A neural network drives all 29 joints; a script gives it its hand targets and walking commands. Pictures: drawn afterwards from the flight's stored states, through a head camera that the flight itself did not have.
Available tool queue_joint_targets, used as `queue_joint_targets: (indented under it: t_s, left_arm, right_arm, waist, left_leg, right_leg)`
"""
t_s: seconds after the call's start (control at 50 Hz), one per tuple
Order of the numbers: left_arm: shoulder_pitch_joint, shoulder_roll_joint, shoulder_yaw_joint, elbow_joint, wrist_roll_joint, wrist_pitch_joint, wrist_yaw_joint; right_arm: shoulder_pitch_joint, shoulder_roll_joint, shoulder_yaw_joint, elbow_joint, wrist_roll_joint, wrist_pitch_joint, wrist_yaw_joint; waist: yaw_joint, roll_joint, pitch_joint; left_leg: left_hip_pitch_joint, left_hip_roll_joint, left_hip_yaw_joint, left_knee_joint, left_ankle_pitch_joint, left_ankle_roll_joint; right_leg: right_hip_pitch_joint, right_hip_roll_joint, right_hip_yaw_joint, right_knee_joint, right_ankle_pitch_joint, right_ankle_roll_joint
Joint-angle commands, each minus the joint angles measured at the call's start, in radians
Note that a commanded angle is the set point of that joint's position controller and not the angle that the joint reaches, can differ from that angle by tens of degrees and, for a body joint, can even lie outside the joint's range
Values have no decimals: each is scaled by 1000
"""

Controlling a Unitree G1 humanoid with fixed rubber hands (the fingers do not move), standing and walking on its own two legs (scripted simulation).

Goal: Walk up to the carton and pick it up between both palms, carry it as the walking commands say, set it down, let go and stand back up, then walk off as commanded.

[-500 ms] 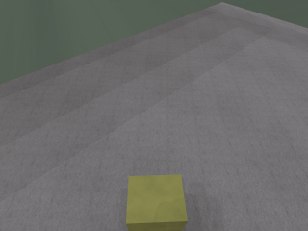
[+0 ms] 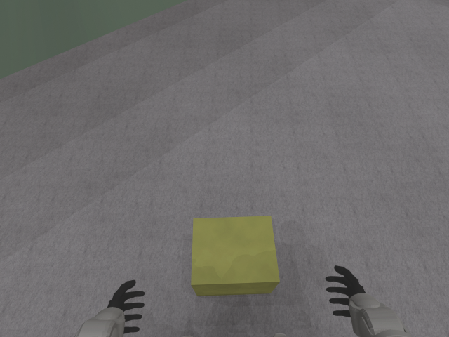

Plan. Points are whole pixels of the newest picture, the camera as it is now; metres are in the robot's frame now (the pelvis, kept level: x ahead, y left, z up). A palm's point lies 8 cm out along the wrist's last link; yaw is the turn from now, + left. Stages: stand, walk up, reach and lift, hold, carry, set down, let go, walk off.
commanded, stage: reach and lift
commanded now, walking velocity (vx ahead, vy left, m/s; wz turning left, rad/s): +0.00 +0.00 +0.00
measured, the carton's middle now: (233, 257) +0.43 -0.02 -0.63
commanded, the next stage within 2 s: none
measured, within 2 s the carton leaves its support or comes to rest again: neither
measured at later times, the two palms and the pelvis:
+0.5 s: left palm (121, 319) +0.18 +0.22 -0.14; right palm (353, 313) +0.17 -0.24 -0.14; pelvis -0.08 -0.01 -0.05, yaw -1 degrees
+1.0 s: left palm (133, 235) +0.36 +0.23 -0.16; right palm (333, 238) +0.34 -0.25 -0.17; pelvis -0.09 -0.01 -0.07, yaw -2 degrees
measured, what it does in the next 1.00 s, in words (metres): lowers itself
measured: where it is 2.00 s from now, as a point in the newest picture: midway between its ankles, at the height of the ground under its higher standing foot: outside the picture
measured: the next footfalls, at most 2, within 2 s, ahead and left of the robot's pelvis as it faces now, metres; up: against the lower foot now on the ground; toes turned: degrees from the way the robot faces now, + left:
none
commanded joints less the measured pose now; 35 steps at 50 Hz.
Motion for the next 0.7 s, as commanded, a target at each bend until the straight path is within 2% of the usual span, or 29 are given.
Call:
queue_joint_targets:
  t_s: [0.0,0.02,0.04,0.06,0.08,0.1,0.12,0.14,0.18,0.2,0.22,0.26,0.28,0.3,0.32,0.34,0.36,0.4,0.44,0.46,0.48,0.5,0.52,0.56,0.6,0.62,0.64,0.66,0.68]
  left_arm:
    - [316,25,113,-144,73,117,-29]
    - [252,0,99,-233,65,78,-31]
    - [167,16,105,-248,84,52,-38]
    - [143,-2,113,-276,99,35,-41]
    - [106,6,134,-297,122,13,-50]
    - [68,5,137,-316,125,-16,-53]
    - [-12,14,143,-373,136,-43,-61]
    - [-27,11,163,-393,135,-52,-70]
    - [-48,5,164,-427,120,-57,-79]
    - [10,22,159,-364,124,-37,-80]
    - [14,50,169,-347,129,-23,-85]
    - [-10,48,153,-347,129,10,-95]
    - [-43,44,162,-336,136,25,-95]
    - [-87,75,165,-305,134,35,-94]
    - [-105,93,197,-296,152,41,-98]
    - [-204,123,202,-292,151,49,-102]
    - [-268,136,219,-289,159,57,-100]
    - [-440,143,236,-343,142,57,-113]
    - [-527,155,238,-331,113,58,-118]
    - [-559,183,238,-297,121,61,-125]
    - [-597,174,223,-291,87,68,-126]
    - [-618,183,218,-239,76,76,-130]
    - [-668,188,213,-236,66,78,-136]
    - [-709,194,220,-144,47,77,-142]
    - [-789,201,221,-101,18,69,-148]
    - [-769,239,247,-62,40,64,-146]
    - [-822,236,245,-63,25,46,-149]
    - [-825,265,264,-14,33,36,-154]
    - [-840,280,279,-25,48,16,-145]
  right_arm:
    - [312,-27,-32,-60,-65,123,75]
    - [275,-51,-49,-114,-72,91,85]
    - [198,-62,-71,-141,-94,58,93]
    - [169,-73,-94,-188,-109,40,97]
    - [114,-90,-132,-239,-129,13,96]
    - [65,-113,-151,-284,-142,-16,93]
    - [2,-112,-171,-326,-141,-49,88]
    - [-47,-104,-174,-355,-138,-66,88]
    - [-64,-71,-168,-351,-111,-73,97]
    - [-35,-69,-168,-309,-119,-51,102]
    - [-19,-34,-162,-295,-95,-34,105]
    - [-24,-14,-135,-279,-52,7,109]
    - [-47,10,-100,-248,-22,26,116]
    - [-86,-4,-101,-245,-18,40,115]
    - [-135,-32,-107,-249,-20,50,118]
    - [-231,-68,-121,-257,-4,50,122]
    - [-279,-86,-151,-230,-20,68,115]
    - [-392,-129,-196,-254,-26,71,102]
    - [-463,-152,-222,-280,-47,70,84]
    - [-492,-161,-233,-289,-51,70,71]
    - [-528,-157,-231,-264,-59,76,66]
    - [-540,-159,-238,-232,-68,87,55]
    - [-608,-145,-238,-256,-63,85,50]
    - [-667,-161,-234,-183,-61,95,47]
    - [-750,-153,-218,-139,-40,95,48]
    - [-712,-144,-220,-106,-24,93,42]
    - [-775,-170,-243,-101,-31,75,42]
    - [-796,-144,-225,-84,-13,75,40]
    - [-798,-148,-233,-72,-22,56,37]
  waist:
    - [28,-12,-375]
    - [30,8,-394]
    - [24,-25,-365]
    - [15,-24,-349]
    - [1,-14,-375]
    - [6,-14,-368]
    - [-12,-2,-374]
    - [-12,-9,-381]
    - [-16,-11,-394]
    - [-22,-44,-379]
    - [1,-56,-361]
    - [6,-24,-327]
    - [49,17,-297]
    - [46,4,-267]
    - [76,-2,-235]
    - [78,26,-226]
    - [77,16,-209]
    - [79,66,-243]
    - [57,26,-264]
    - [57,41,-322]
    - [34,-3,-314]
    - [29,-2,-352]
    - [20,-10,-348]
    - [31,-41,-347]
    - [23,-79,-338]
    - [36,-45,-404]
    - [29,-85,-391]
    - [44,-103,-410]
    - [33,-75,-472]
  left_leg:
    - [288,-72,-153,-4,916,5]
    - [277,-72,-163,-4,956,-4]
    - [277,-58,-163,-7,889,8]
    - [219,-63,-145,-5,784,-2]
    - [191,-55,-145,13,764,-7]
    - [155,-55,-143,25,742,-7]
    - [120,-60,-129,54,653,-15]
    - [93,-66,-127,76,610,-22]
    - [54,-79,-106,100,517,-34]
    - [43,-77,-98,91,466,-33]
    - [45,-80,-98,91,445,-29]
    - [22,-81,-76,70,288,-23]
    - [3,-82,-61,67,189,-27]
    - [-26,-75,-58,63,135,-23]
    - [-34,-75,-53,75,55,-20]
    - [-43,-67,-53,88,-34,-18]
    - [-66,-77,-38,105,-91,-21]
    - [-100,-74,-29,116,-137,-28]
    - [-76,-74,-38,129,-122,-23]
    - [-56,-74,-37,132,-105,-23]
    - [-76,-74,-44,134,-113,-20]
    - [-60,-76,-35,134,-122,-15]
    - [-97,-78,-38,144,-119,-14]
    - [-121,-77,-38,137,-130,-14]
    - [-178,-73,-33,145,-141,-6]
    - [-153,-74,-31,136,-133,-6]
    - [-195,-70,-29,143,-124,-11]
    - [-228,-74,-28,150,-90,-7]
    - [-235,-76,-27,153,-51,-10]
  right_leg:
    - [91,89,78,-29,679,-15]
    - [76,93,55,-27,672,-12]
    - [10,87,38,-29,587,-17]
    - [32,86,29,-9,571,-24]
    - [5,84,36,19,570,-27]
    - [-18,82,20,32,560,-23]
    - [-49,78,28,40,523,-20]
    - [-52,72,30,69,504,-15]
    - [-75,71,34,96,469,-2]
    - [-69,77,14,110,427,7]
    - [-88,77,25,107,396,14]
    - [-105,75,22,97,235,14]
    - [-105,70,33,102,130,3]
    - [-123,73,36,107,83,1]
    - [-153,68,30,106,1,-5]
    - [-218,69,29,108,-122,-14]
    - [-213,72,26,111,-182,-19]
    - [-190,74,31,124,-201,-23]
    - [-209,75,34,129,-183,-17]
    - [-192,76,21,141,-166,-11]
    - [-191,78,24,147,-169,-8]
    - [-175,72,22,142,-171,-4]
    - [-157,74,21,151,-165,-6]
    - [-175,75,23,144,-191,1]
    - [-171,66,29,144,-202,5]
    - [-131,75,27,148,-185,4]
    - [-151,78,33,151,-179,11]
    - [-143,80,36,155,-144,18]
    - [-107,79,35,159,-99,15]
